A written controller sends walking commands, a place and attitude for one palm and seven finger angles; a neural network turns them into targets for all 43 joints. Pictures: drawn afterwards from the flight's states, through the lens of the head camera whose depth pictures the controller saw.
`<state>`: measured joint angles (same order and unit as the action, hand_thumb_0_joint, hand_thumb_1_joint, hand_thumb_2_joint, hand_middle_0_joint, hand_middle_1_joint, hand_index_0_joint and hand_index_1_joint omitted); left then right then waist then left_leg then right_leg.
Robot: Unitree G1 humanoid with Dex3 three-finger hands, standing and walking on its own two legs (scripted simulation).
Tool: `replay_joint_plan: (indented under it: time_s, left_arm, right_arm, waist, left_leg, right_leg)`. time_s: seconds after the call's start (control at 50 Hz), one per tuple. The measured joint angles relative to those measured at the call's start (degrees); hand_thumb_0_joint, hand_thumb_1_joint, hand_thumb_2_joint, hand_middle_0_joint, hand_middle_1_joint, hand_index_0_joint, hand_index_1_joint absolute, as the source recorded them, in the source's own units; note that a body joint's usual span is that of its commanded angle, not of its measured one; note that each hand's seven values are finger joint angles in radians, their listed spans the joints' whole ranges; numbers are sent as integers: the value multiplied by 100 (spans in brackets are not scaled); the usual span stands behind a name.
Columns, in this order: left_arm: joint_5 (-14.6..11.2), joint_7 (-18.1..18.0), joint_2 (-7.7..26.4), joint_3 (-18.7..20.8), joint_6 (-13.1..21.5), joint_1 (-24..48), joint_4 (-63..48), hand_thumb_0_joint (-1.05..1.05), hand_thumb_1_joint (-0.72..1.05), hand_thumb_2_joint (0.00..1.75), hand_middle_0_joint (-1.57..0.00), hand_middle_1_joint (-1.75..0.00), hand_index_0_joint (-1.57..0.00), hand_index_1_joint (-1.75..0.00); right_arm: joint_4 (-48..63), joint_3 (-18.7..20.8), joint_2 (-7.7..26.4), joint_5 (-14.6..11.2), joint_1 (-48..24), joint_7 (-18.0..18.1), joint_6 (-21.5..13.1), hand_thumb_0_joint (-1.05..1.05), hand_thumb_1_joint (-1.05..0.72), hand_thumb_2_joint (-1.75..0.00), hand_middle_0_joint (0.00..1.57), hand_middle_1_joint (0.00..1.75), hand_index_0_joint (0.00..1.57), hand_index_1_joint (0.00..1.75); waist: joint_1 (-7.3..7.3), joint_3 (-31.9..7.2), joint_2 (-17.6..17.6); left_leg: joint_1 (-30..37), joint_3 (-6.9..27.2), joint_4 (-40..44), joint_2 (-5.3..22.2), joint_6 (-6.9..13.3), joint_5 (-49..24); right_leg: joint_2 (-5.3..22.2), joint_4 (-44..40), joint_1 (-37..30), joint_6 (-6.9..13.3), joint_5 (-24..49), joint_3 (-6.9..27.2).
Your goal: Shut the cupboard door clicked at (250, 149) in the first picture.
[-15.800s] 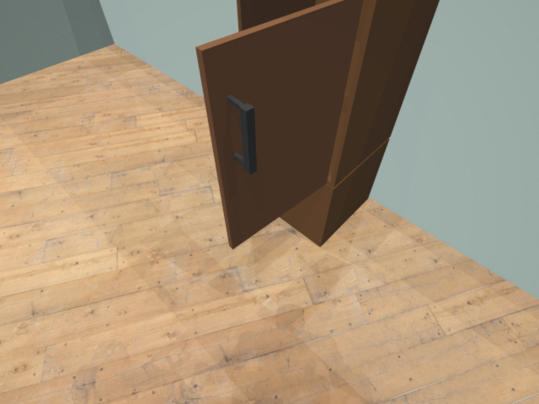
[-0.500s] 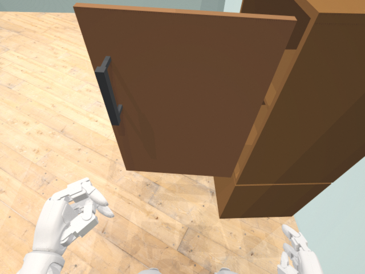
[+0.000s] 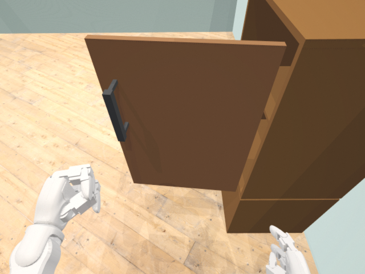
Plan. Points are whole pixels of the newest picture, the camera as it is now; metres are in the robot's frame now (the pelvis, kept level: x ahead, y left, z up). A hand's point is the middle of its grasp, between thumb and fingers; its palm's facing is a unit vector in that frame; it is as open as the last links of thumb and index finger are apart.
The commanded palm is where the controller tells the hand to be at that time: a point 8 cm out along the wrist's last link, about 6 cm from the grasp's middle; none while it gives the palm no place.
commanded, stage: raise the hand and make a fist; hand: left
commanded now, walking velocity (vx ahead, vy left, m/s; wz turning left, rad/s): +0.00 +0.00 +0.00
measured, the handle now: (118, 112) +0.47 +0.21 +0.10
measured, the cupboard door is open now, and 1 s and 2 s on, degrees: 84 84 84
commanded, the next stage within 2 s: bring the fist close to the handle in 0.36 s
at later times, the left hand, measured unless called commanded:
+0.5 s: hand (100, 198) +0.23 +0.18 +0.10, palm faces +0.03 -1.00 -0.05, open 3.1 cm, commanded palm +0.21 +0.23 +0.10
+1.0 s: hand (110, 168) +0.29 +0.18 +0.10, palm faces +0.02 -1.00 -0.05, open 3.1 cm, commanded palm +0.27 +0.23 +0.10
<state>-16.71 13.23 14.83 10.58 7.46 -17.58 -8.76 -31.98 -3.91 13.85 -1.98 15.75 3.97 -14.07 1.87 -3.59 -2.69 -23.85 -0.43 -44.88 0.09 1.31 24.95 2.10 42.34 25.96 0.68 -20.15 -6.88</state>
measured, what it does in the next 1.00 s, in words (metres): stands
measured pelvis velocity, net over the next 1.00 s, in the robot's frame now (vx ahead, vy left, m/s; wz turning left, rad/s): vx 0.00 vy -0.01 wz -0.02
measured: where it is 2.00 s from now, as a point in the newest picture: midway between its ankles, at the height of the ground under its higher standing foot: outside the picture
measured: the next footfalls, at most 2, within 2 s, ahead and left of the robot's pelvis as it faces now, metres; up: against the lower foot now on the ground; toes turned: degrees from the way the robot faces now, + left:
none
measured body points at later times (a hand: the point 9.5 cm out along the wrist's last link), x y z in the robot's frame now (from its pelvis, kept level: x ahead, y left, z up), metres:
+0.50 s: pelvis +0.00 -0.01 +0.01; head +0.01 -0.02 +0.45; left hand +0.22 +0.23 +0.11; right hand +0.17 -0.24 -0.06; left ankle -0.02 +0.10 -0.71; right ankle +0.02 -0.11 -0.71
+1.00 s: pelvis +0.00 -0.01 +0.01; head +0.02 -0.02 +0.46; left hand +0.29 +0.23 +0.11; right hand +0.16 -0.25 -0.08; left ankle -0.02 +0.10 -0.71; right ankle +0.02 -0.11 -0.71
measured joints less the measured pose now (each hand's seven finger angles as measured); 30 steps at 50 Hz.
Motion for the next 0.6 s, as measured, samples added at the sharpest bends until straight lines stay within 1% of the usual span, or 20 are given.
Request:
replay_joint_plan:
  time_s: [0.08,0.2,0.32,0.5,0.6]
  left_arm:
    - [-50,55,-23,58,-61,60,120,1,90,90,-129,-149,-130,-150]
    - [27,-25,-89,-2,-2,-50,124,1,90,90,-129,-150,-130,-150]
    - [71,-88,-107,-22,172,-69,144,1,90,90,-130,-150,-130,-150]
    - [86,-81,-104,-48,211,-61,219,1,90,90,-130,-150,-130,-150]
    - [96,-78,-76,-15,235,273,495,1,90,90,-130,-150,-130,-150]
  right_arm:
    - [-72,59,67,-15,33,15,-38,2,-90,-90,20,30,21,30]
    - [-72,162,127,-6,50,7,-106,2,-90,-90,20,30,20,30]
    - [-111,178,114,0,1,-5,-148,2,-90,-90,20,30,20,30]
    - [-144,124,39,-1,-81,-18,-204,2,-90,-90,20,30,20,30]
    - [-237,98,30,-7,-129,8,-216,2,-90,-90,20,30,20,30]
  waist:
    - [-37,15,19]
    - [-67,49,72]
    - [-54,63,106]
    - [-43,47,55]
    - [-25,75,45]
  left_leg:
    - [128,-30,175,6,-18,-77]
    - [217,-60,293,17,-43,-130]
    - [231,-42,298,32,-67,-139]
    - [243,-32,314,33,-76,-152]
    - [216,-6,286,25,-77,-152]
  right_leg:
    - [-15,-124,-93,15,56,28]
    - [-31,-181,-140,40,85,59]
    - [-46,-178,-156,64,81,42]
    - [-48,-188,-168,71,85,33]
    - [-38,-170,-157,73,81,9]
